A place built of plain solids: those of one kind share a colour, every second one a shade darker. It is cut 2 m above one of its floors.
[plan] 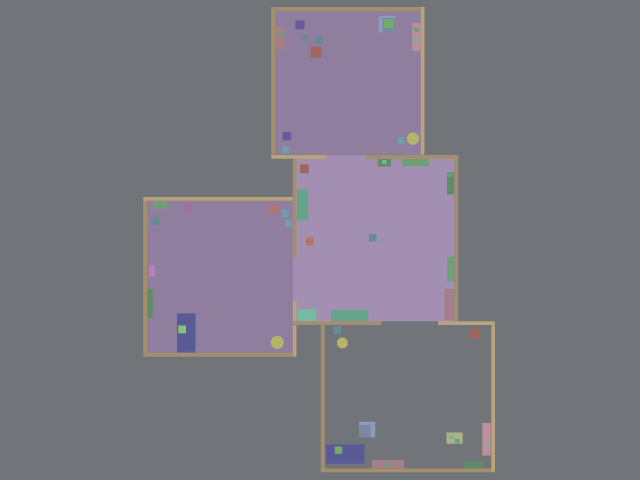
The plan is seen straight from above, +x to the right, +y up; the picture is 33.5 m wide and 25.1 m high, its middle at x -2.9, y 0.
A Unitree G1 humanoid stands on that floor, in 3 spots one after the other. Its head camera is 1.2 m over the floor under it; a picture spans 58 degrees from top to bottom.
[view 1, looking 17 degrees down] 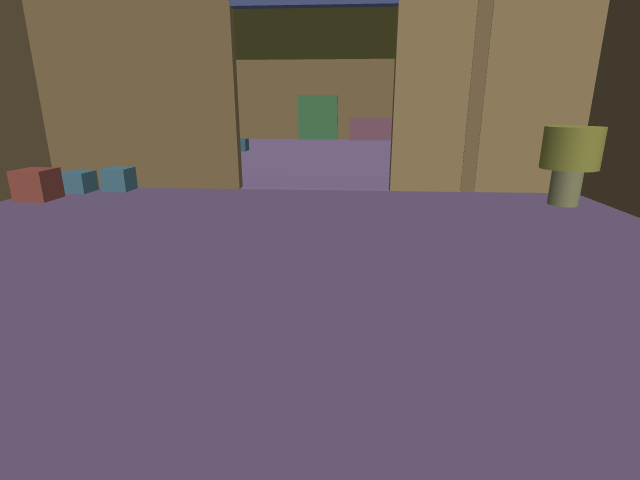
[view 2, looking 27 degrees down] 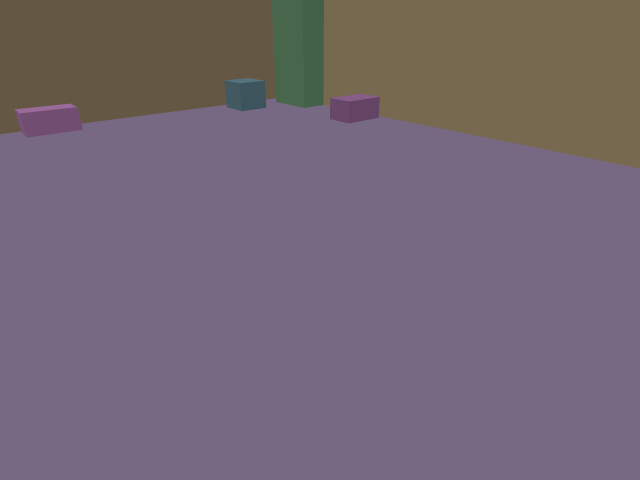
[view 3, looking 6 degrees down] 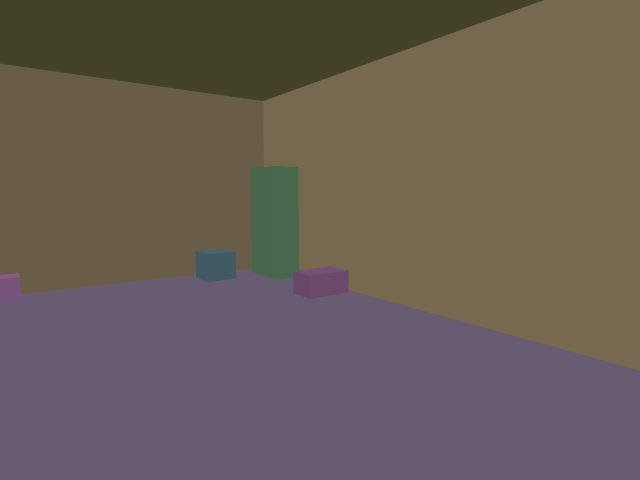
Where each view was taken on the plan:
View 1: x -10.83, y -2.61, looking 4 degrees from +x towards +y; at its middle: floor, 4.10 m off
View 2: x -5.64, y -2.61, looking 139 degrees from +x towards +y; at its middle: floor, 2.64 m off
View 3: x -5.65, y -1.40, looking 144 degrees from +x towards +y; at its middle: wall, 5.91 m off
